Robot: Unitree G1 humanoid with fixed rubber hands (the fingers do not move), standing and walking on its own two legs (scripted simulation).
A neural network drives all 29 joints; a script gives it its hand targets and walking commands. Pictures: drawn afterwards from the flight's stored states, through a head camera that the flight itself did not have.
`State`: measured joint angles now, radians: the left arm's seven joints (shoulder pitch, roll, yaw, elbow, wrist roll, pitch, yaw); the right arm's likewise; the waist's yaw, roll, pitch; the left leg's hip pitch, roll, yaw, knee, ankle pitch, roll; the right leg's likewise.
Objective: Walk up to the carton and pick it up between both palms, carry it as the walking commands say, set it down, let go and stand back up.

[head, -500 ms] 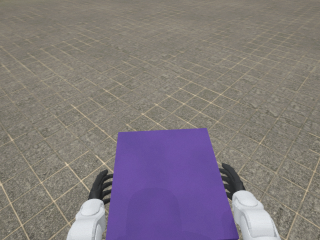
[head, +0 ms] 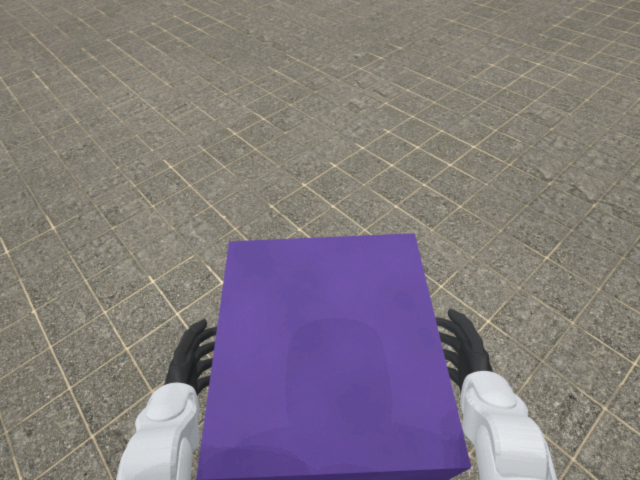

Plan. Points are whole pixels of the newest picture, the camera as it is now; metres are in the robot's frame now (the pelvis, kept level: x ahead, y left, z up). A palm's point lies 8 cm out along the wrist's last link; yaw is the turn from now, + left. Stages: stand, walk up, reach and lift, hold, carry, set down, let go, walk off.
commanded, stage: hold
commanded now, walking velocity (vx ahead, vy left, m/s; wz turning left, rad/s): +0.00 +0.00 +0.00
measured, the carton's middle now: (327, 374) +0.29 -0.01 -0.08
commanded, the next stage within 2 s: set down in 0.18 s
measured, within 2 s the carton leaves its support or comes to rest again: neither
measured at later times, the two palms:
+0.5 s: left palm (194, 357) +0.30 +0.16 +0.01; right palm (475, 350) +0.26 -0.19 +0.01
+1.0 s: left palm (216, 368) +0.32 +0.15 -0.08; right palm (455, 360) +0.29 -0.20 -0.08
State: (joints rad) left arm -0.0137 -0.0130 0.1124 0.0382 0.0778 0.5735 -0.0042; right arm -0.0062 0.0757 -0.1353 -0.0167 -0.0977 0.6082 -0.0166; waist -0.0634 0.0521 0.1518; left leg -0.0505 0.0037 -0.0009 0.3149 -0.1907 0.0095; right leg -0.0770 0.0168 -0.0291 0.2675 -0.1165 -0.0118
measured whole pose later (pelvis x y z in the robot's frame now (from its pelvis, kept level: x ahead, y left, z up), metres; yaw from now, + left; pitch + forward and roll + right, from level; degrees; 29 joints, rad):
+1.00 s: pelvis -0.02 +0.01 -0.03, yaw -1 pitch +14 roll +0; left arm -0.41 -0.13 0.37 0.47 0.28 0.32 -0.05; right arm -0.38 0.08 -0.41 0.41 -0.29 0.34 0.11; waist -0.06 0.02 0.03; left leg -0.63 -0.02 0.02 0.66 -0.28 0.03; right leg -0.66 -0.01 -0.01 0.63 -0.21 0.00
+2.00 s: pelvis -0.07 +0.01 -0.18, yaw +0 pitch +43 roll +0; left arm -0.78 -0.04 0.44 0.52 0.22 0.36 -0.03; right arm -0.76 0.01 -0.50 0.48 -0.25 0.38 0.09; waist -0.05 0.03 -0.21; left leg -1.66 -0.02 0.02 1.36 -0.45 0.02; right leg -1.70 -0.02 -0.01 1.32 -0.37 0.00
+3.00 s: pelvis -0.10 +0.00 -0.33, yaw +1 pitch +49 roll +1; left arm -1.14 0.11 0.39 0.69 0.13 0.34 0.04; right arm -1.11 -0.15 -0.43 0.67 -0.12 0.35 0.00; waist -0.04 0.03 -0.06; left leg -2.18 -0.03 0.01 1.87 -0.55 0.01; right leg -2.22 -0.02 -0.02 1.82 -0.46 -0.02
